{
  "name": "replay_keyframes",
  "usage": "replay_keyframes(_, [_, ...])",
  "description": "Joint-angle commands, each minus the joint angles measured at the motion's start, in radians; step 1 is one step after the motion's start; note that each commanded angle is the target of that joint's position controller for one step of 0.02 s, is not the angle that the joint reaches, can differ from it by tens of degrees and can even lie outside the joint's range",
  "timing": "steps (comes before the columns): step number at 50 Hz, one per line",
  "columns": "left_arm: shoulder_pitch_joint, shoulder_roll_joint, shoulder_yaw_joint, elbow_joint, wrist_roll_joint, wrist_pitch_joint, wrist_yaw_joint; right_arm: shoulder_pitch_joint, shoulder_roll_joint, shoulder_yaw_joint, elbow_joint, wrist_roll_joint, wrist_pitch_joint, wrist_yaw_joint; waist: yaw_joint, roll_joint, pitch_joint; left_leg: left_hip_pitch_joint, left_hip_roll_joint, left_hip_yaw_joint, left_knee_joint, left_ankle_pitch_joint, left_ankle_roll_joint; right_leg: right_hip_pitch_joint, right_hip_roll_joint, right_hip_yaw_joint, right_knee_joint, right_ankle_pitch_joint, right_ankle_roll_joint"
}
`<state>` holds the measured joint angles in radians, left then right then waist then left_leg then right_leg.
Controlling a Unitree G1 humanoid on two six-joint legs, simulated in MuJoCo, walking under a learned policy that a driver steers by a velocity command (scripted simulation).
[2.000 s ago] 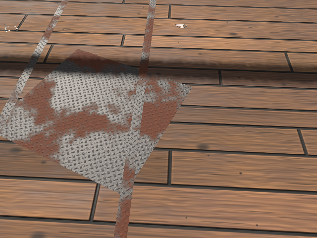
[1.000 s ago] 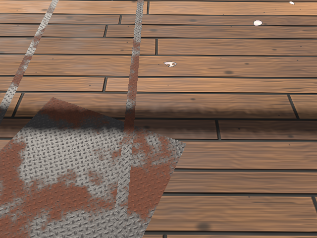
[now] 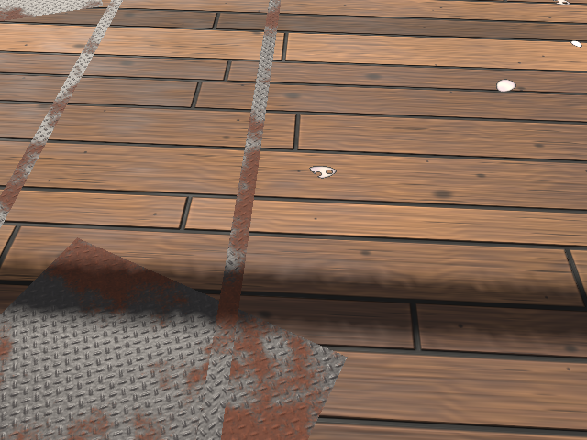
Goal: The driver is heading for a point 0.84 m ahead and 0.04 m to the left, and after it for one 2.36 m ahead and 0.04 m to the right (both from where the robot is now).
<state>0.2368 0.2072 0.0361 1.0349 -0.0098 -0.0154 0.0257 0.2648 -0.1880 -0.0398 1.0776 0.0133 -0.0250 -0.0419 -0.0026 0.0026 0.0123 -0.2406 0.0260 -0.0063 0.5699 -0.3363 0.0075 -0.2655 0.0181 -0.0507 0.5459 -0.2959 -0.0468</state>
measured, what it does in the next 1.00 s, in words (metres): walks ahead: right foot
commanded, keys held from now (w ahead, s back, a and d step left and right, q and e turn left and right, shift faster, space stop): w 1.00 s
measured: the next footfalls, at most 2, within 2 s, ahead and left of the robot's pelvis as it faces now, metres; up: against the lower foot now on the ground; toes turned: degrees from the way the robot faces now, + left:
right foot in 0.70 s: +0.47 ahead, -0.09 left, +0.00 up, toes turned -2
left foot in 1.26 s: +0.77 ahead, +0.16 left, +0.00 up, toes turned +3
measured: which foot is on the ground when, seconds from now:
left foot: down 0.00-0.72, up 0.74-1.00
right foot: down 0.00-0.24, up 0.26-0.68, down 0.70-1.00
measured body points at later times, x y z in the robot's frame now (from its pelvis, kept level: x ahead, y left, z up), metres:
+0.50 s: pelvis +0.16 +0.05 +0.01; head +0.17 +0.06 +0.46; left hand +0.33 +0.29 -0.11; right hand +0.09 -0.19 -0.13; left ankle +0.05 +0.13 -0.73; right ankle +0.30 -0.11 -0.67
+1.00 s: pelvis +0.44 -0.01 +0.01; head +0.45 -0.01 +0.46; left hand +0.44 +0.25 -0.13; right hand +0.59 -0.27 -0.10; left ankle +0.58 +0.18 -0.66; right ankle +0.43 -0.09 -0.73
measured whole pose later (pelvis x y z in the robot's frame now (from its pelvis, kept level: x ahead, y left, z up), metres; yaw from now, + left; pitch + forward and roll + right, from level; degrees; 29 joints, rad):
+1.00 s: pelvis +0.44 -0.01 +0.01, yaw +0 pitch +1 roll -2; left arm 0.32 0.23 0.05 1.04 0.00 -0.10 -0.02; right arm 0.13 -0.25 -0.08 0.91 0.01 -0.08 -0.02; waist 0.05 0.03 0.00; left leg -0.71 0.16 -0.04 0.94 -0.08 0.02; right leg -0.11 0.08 -0.07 0.25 -0.15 -0.08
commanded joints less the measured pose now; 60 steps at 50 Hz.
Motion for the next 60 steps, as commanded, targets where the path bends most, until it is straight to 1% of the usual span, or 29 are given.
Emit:
replay_keyframes(1, [0.046,0.103,0.024,-0.028,-0.016,-0.031,0.001,0.026,-0.102,-0.019,-0.037,0.014,-0.032,-0.001,0.013,-0.026,0.121,-0.172,0.027,-0.044,-0.096,-0.294,0.098,-0.033,-0.088,0.141,-0.151,-0.391,-0.095])
replay_keyframes(3, [0.126,0.131,0.035,-0.008,-0.019,-0.057,-0.006,-0.015,-0.074,-0.015,-0.058,0.013,-0.062,0.011,0.043,-0.081,0.11,-0.269,0.006,0.001,0.025,-0.188,0.093,0.074,-0.181,0.287,-0.209,-0.385,-0.15])
replay_keyframes(5, [0.188,0.179,0.047,0.007,-0.018,-0.07,-0.012,-0.058,-0.044,-0.008,-0.089,0.011,-0.081,0.028,0.05,-0.175,0.084,-0.346,-0.017,0.044,0.182,-0.088,0.093,0.159,-0.338,0.537,-0.306,-0.355,-0.238])
replay_keyframes(6, [0.176,0.173,0.045,0.0,-0.013,-0.076,-0.012,-0.077,-0.05,-0.009,-0.097,0.012,-0.087,0.035,0.045,-0.167,0.088,-0.366,-0.002,0.026,0.216,-0.117,0.103,0.165,-0.368,0.569,-0.308,-0.281,-0.251])
replay_keyframes(8, [0.128,0.169,0.044,-0.02,-0.015,-0.08,-0.016,-0.07,-0.056,-0.009,-0.096,0.02,-0.094,0.045,0.017,-0.14,0.07,-0.329,0.02,0.017,0.162,-0.156,0.121,0.165,-0.356,0.488,-0.29,-0.142,-0.211])
replay_keyframes(10, [0.004,0.18,0.045,-0.057,-0.032,-0.065,-0.019,0.056,-0.067,-0.022,-0.037,0.023,-0.093,0.046,-0.074,-0.109,0.045,0.016,-0.017,0.07,-0.084,0.042,0.124,-0.035,-0.247,0.284,-0.241,-0.036,-0.124])
replay_keyframes(11, [-0.036,0.17,0.044,-0.074,-0.032,-0.061,-0.018,0.158,-0.094,-0.038,0.009,0.01,-0.085,0.043,-0.111,-0.065,0.018,0.205,-0.022,0.039,-0.094,0.115,0.115,-0.16,-0.173,0.182,-0.141,0.051,-0.079])
replay_keyframes(12, [-0.09,0.119,0.03,-0.105,-0.024,-0.066,-0.018,0.303,-0.171,-0.064,0.038,0.006,-0.079,0.035,-0.163,0.129,-0.011,0.352,0.146,-0.225,-0.24,0.025,0.174,-0.313,-0.06,0.025,0.171,0.111,-0.003])
replay_keyframes(13, [-0.085,0.068,0.018,-0.132,-0.017,-0.084,-0.014,0.394,-0.252,-0.078,0.044,0.004,-0.081,0.042,-0.172,0.332,-0.029,0.484,0.344,-0.601,-0.363,0.069,0.289,-0.522,0.037,0.0,0.448,-0.152,0.026])
replay_keyframes(14, [-0.079,0.097,0.026,-0.122,-0.022,-0.096,-0.017,0.332,-0.176,-0.051,0.026,-0.008,-0.09,0.04,-0.127,0.202,0.004,0.472,0.368,-0.606,-0.337,0.106,0.298,-0.619,-0.015,0.095,0.621,-0.222,0.008])
replay_keyframes(15, [-0.058,0.1,0.026,-0.111,-0.033,-0.104,-0.027,0.267,-0.127,-0.037,0.003,-0.009,-0.096,0.042,-0.088,0.132,0.033,0.453,0.333,-0.497,-0.321,0.157,0.26,-0.656,-0.055,0.124,0.671,-0.139,-0.018])
replay_keyframes(17, [-0.078,0.108,0.035,-0.106,-0.026,-0.106,-0.03,0.172,-0.117,-0.024,-0.031,-0.005,-0.096,0.053,-0.045,0.064,0.06,0.38,0.277,-0.33,-0.356,0.287,0.2,-0.64,-0.116,0.101,0.603,0.013,-0.032])
replay_keyframes(19, [-0.088,0.089,0.038,-0.105,-0.019,-0.094,-0.037,0.177,-0.086,-0.01,-0.031,-0.013,-0.083,0.053,-0.029,0.084,0.054,0.314,0.22,-0.208,-0.379,0.414,0.166,-0.554,-0.127,0.068,0.523,0.088,-0.021])
replay_keyframes(24, [-0.291,0.039,0.017,-0.175,-0.012,-0.077,-0.043,0.192,-0.144,-0.015,-0.042,-0.019,-0.074,0.027,-0.052,0.077,0.109,0.181,0.163,-0.079,-0.452,0.456,0.159,-0.452,-0.087,0.009,0.193,0.285,0.017])
replay_keyframes(30, [-0.429,0.073,0.011,-0.234,-0.022,-0.081,-0.071,0.249,-0.16,-0.029,-0.014,0.001,-0.074,0.022,-0.058,0.085,0.142,0.285,0.22,-0.046,-0.448,0.473,0.155,-0.39,-0.068,0.012,-0.003,0.337,-0.027])
replay_keyframes(33, [-0.326,0.133,0.038,-0.22,-0.018,-0.089,-0.074,0.214,-0.194,-0.044,-0.024,-0.003,-0.06,0.02,0.022,0.124,0.031,0.369,0.234,-0.021,-0.269,0.902,0.128,-0.201,-0.005,-0.028,-0.014,0.242,-0.074])
replay_keyframes(34, [-0.175,0.17,0.061,-0.176,-0.019,-0.087,-0.069,0.196,-0.192,-0.043,-0.029,-0.007,-0.051,0.021,0.099,0.133,-0.057,0.342,0.203,0.007,-0.097,1.039,0.108,-0.012,0.029,-0.05,-0.019,0.236,-0.1])
replay_keyframes(35, [0.014,0.215,0.083,-0.124,-0.017,-0.082,-0.06,0.17,-0.181,-0.037,-0.048,-0.013,-0.049,0.024,0.18,0.122,-0.166,0.162,0.164,0.02,0.143,0.942,0.078,0.287,-0.036,0.026,0.008,0.249,-0.14])
replay_keyframes(36, [0.178,0.305,0.104,-0.096,0.015,-0.075,-0.05,0.267,-0.074,-0.008,-0.066,-0.013,-0.062,0.037,0.153,-0.101,-0.347,-0.239,0.01,0.045,0.567,0.459,0.015,0.695,-0.315,0.465,-0.029,0.07,-0.285])
replay_keyframes(37, [0.178,0.258,0.082,-0.085,0.01,-0.072,-0.052,0.282,-0.042,0.006,-0.048,0.003,-0.092,0.048,0.133,-0.225,-0.456,-0.38,-0.086,-0.096,0.801,-0.193,0.017,0.738,-0.429,0.828,-0.236,-0.05,-0.338])
replay_keyframes(38, [0.077,0.2,0.063,-0.096,-0.004,-0.076,-0.056,0.184,-0.125,-0.019,-0.081,0.03,-0.111,0.051,0.122,-0.181,-0.291,-0.483,-0.018,-0.131,0.875,-0.164,0.042,0.601,-0.383,0.715,-0.271,-0.09,-0.279])
replay_keyframes(39, [-0.021,0.155,0.049,-0.119,-0.006,-0.081,-0.058,0.096,-0.156,-0.025,-0.109,0.041,-0.119,0.045,0.092,-0.105,-0.164,-0.488,0.038,-0.092,0.851,-0.079,0.057,0.419,-0.348,0.548,-0.293,-0.028,-0.24])
replay_keyframes(40, [-0.092,0.126,0.038,-0.125,0.003,-0.09,-0.065,0.059,-0.151,-0.032,-0.118,0.031,-0.115,0.034,0.048,-0.025,-0.087,-0.44,0.083,-0.072,0.778,0.001,0.059,0.245,-0.309,0.436,-0.329,0.062,-0.213])
replay_keyframes(41, [-0.128,0.095,0.029,-0.125,0.014,-0.1,-0.07,0.071,-0.144,-0.042,-0.115,0.015,-0.101,0.024,0.006,-0.031,-0.059,-0.368,0.119,-0.078,0.715,0.045,0.062,0.133,-0.266,0.352,-0.356,0.122,-0.189])
replay_keyframes(44, [-0.095,0.105,0.027,-0.092,0.015,-0.103,-0.067,0.106,-0.085,-0.041,-0.118,0.009,-0.063,0.014,-0.034,-0.069,-0.013,-0.309,0.145,-0.065,0.614,0.074,0.05,-0.01,-0.231,0.251,-0.428,0.144,-0.202])
replay_keyframes(48, [-0.003,0.16,0.036,-0.067,0.015,-0.1,-0.034,-0.066,-0.119,-0.051,-0.185,-0.009,-0.059,0.014,-0.004,-0.045,0.038,-0.462,0.157,-0.055,0.389,0.281,0.009,0.039,-0.23,0.207,-0.463,0.204,-0.203])
replay_keyframes(52, [0.076,0.173,0.036,-0.053,0.003,-0.092,-0.022,-0.211,-0.096,-0.038,-0.224,-0.004,-0.068,0.032,0.041,-0.046,0.048,-0.431,0.11,-0.012,0.136,0.449,0.003,0.096,-0.198,0.131,-0.456,0.253,-0.162])
replay_keyframes(57, [0.169,0.187,0.044,-0.016,-0.008,-0.073,-0.019,-0.349,-0.1,-0.023,-0.275,0.01,-0.075,0.063,0.083,-0.048,0.081,-0.446,0.078,0.0,-0.012,0.39,0.014,0.256,-0.253,0.127,-0.39,0.258,-0.153])
replay_keyframes(60, [0.159,0.207,0.054,-0.012,-0.01,-0.058,-0.015,-0.318,-0.136,-0.031,-0.285,0.013,-0.085,0.077,0.043,-0.076,0.057,-0.358,0.049,0.014,-0.06,0.275,0.052,0.322,-0.289,0.137,-0.308,0.386,-0.129])
Keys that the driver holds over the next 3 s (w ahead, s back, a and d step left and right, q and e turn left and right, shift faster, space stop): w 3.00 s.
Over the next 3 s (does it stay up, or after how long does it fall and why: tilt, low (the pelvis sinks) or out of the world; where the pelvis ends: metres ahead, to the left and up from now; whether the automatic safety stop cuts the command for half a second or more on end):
stays up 1.58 0.01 -0.01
